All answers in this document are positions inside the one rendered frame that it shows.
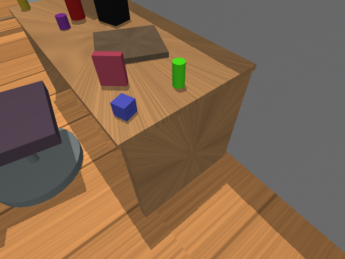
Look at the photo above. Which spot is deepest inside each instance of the desk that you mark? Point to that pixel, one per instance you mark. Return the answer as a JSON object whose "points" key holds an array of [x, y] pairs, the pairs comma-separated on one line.
{"points": [[176, 134]]}

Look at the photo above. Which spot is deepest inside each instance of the office chair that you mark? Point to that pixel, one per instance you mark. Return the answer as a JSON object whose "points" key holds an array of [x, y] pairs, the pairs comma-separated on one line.
{"points": [[38, 159]]}

